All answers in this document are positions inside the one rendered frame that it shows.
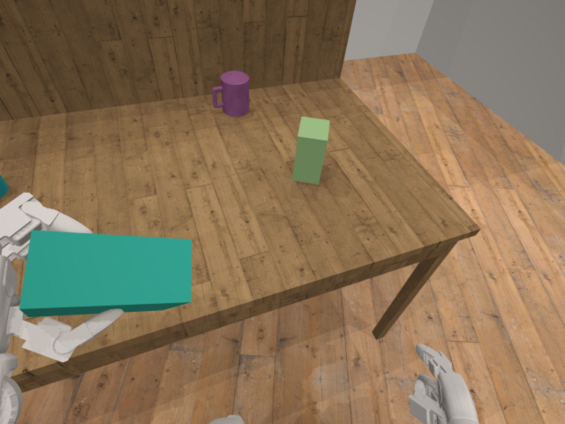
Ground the table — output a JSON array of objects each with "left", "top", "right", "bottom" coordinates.
[{"left": 0, "top": 0, "right": 481, "bottom": 393}]

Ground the robot left hand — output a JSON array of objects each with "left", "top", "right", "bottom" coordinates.
[{"left": 0, "top": 193, "right": 124, "bottom": 362}]

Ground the left robot forearm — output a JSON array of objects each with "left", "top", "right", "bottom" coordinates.
[{"left": 0, "top": 353, "right": 23, "bottom": 424}]

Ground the sponge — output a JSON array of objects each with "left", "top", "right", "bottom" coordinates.
[{"left": 19, "top": 231, "right": 192, "bottom": 317}]

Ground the robot right hand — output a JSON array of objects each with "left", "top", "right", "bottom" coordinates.
[{"left": 409, "top": 344, "right": 478, "bottom": 424}]

